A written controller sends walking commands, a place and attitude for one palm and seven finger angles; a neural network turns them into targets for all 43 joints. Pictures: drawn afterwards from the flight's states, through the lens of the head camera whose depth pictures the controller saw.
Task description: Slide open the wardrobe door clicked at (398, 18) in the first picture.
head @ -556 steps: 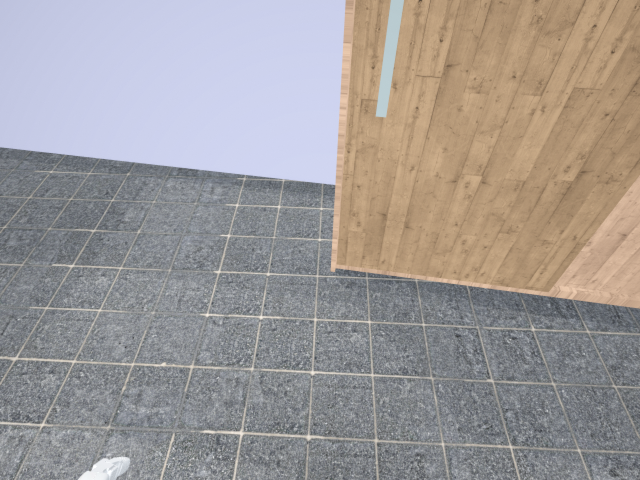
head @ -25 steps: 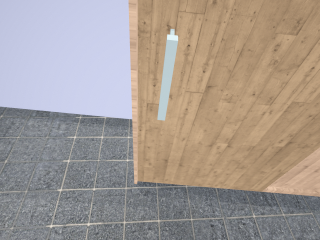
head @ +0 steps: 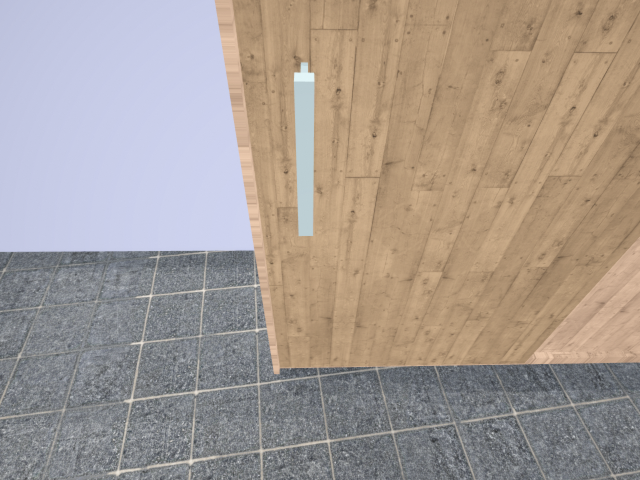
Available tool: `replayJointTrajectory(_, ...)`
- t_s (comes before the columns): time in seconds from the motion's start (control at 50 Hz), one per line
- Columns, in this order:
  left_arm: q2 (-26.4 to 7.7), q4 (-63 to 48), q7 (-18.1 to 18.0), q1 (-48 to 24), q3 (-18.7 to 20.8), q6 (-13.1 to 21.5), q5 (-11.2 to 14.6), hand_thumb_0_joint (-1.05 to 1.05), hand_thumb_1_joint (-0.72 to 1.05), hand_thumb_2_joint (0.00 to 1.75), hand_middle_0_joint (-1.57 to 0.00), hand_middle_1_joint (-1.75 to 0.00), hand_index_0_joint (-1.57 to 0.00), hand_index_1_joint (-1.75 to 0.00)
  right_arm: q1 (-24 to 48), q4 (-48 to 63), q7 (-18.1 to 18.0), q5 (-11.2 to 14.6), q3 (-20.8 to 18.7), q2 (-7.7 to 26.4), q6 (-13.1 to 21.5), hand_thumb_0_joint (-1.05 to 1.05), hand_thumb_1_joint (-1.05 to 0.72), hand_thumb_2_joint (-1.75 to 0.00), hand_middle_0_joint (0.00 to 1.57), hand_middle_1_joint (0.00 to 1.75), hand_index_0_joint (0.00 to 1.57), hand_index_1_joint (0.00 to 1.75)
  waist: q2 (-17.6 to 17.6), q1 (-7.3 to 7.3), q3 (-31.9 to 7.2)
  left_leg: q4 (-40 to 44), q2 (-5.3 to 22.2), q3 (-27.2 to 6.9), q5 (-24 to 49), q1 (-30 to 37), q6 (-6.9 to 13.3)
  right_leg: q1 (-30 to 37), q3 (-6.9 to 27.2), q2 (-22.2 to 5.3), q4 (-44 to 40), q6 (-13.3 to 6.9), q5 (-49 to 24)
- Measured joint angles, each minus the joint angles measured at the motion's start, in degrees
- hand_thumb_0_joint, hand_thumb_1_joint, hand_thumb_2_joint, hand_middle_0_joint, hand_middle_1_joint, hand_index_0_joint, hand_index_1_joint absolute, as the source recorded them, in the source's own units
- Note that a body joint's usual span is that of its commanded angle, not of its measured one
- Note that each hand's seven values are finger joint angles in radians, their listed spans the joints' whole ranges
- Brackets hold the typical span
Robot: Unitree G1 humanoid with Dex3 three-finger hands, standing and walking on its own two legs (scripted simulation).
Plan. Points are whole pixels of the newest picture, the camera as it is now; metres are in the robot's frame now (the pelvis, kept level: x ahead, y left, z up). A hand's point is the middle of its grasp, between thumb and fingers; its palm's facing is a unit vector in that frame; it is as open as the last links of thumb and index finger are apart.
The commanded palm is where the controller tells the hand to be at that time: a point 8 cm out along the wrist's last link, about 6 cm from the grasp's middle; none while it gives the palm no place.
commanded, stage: come to a stop and stand still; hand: left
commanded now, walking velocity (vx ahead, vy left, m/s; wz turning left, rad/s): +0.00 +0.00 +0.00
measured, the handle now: (305, 158) +0.56 +0.05 +0.11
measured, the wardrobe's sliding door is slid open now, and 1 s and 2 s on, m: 0.00 0.00 0.00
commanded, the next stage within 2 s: look again from close up in 0.56 s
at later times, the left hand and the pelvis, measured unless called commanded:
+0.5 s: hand out of the picture -0.01 +0.17 -0.18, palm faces +0.06 -0.98 -0.21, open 7.4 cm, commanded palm none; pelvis -0.01 -0.01 -0.01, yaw +2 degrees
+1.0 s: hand out of the picture -0.01 +0.20 -0.18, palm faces +0.03 -0.97 -0.22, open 7.4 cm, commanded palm none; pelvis -0.03 +0.01 +0.00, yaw +1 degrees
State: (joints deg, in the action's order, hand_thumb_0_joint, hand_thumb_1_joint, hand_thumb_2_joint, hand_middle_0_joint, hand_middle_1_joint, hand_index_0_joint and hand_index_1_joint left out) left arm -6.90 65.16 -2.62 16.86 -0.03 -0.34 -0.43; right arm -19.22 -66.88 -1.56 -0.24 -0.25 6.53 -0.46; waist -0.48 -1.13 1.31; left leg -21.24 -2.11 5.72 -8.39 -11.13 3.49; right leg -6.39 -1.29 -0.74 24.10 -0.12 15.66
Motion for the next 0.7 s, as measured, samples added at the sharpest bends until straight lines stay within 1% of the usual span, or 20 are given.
replayJointTrajectory(0.12,0.9,0.3,0.0,1.3,-0.1,0.3,0.1,0.00,0.91,0.90,-0.20,-0.30,-0.20,-0.30,-0.6,-0.5,-0.2,0.0,-0.2,-0.2,0.0,0.01,-0.90,-0.90,0.20,0.30,0.20,0.30,0.3,0.16,0.5,0.1,0.2,-0.3,0.6,-0.7,-0.1,-0.6,-0.3,0.3,-0.2,-0.2,-0.5)
replayJointTrajectory(0.28,1.7,1.4,-0.2,3.1,-0.2,0.5,0.1,0.00,0.91,0.90,-0.20,-0.30,-0.20,-0.30,0.3,0.0,-0.4,0.0,-0.2,-0.4,0.4,0.01,-0.90,-0.90,0.20,0.30,0.19,0.30,0.4,0.47,0.5,-0.3,0.6,-0.5,0.4,-1.1,-0.4,-0.8,-0.5,0.6,-0.1,-0.6,-0.5)
replayJointTrajectory(0.32,1.2,-0.3,0.2,3.6,-0.9,0.9,-0.6,0.00,0.91,0.90,-0.20,-0.30,-0.20,-0.30,0.3,2.6,0.4,-0.4,0.2,0.0,0.3,0.01,-0.90,-0.90,0.20,0.30,0.19,0.30,0.6,-0.12,1.1,-2.2,0.8,-1.3,-0.1,-2.4,-0.6,-1.3,-1.3,0.8,0.6,-0.7,-0.2)
replayJointTrajectory(0.38,0.3,-1.9,0.2,3.6,-0.5,1.6,-0.6,0.00,0.90,0.90,-0.20,-0.30,-0.20,-0.30,0.7,5.4,0.2,-0.7,-0.2,1.1,1.4,0.01,-0.90,-0.90,0.20,0.30,0.20,0.30,1.0,-0.35,1.1,-5.8,1.0,-2.3,-1.7,-4.5,-0.6,-2.3,-2.3,1.0,2.7,-1.0,1.0)
replayJointTrajectory(0.44,-0.7,-3.7,0.1,3.6,0.0,1.5,-0.6,0.00,0.90,0.90,-0.20,-0.30,-0.20,-0.30,1.4,7.3,0.0,-0.8,-0.6,2.7,1.3,0.01,-0.90,-0.90,0.20,0.30,0.20,0.30,1.4,-0.15,-0.2,-8.5,1.3,-2.6,-3.2,-5.4,-0.5,-2.6,-2.7,1.2,4.2,-1.1,2.0)
replayJointTrajectory(0.52,-2.4,-6.0,0.0,2.8,0.4,1.2,-0.6,0.00,0.90,0.90,-0.20,-0.30,-0.20,-0.30,3.3,9.0,0.1,-0.8,-1.0,4.5,1.0,0.01,-0.90,-0.90,0.20,0.30,0.20,0.30,1.4,0.35,-1.4,-10.0,1.4,-2.3,-4.2,-5.3,-0.3,-2.5,-2.4,1.3,5.5,-1.0,2.8)
replayJointTrajectory(0.62,-4.5,-8.3,0.0,1.1,0.5,1.2,-0.6,0.00,0.90,0.90,-0.20,-0.30,-0.20,-0.30,5.5,10.1,0.3,-0.7,-0.8,5.8,1.1,0.01,-0.90,-0.90,0.20,0.30,0.19,0.30,0.9,0.84,-1.7,-9.6,1.5,-1.8,-4.0,-4.6,-0.2,-2.1,-1.9,1.2,5.4,-0.7,2.5)
replayJointTrajectory(0.7,-5.7,-9.3,0.2,-0.1,0.3,1.1,-0.6,0.00,0.90,0.90,-0.20,-0.30,-0.20,-0.30,6.7,10.3,0.7,-0.7,-0.4,6.4,0.9,0.01,-0.90,-0.90,0.20,0.30,0.19,0.30,0.6,0.95,-1.6,-8.4,1.4,-1.6,-3.0,-4.1,0.0,-1.7,-1.7,1.2,4.4,-0.5,1.5)
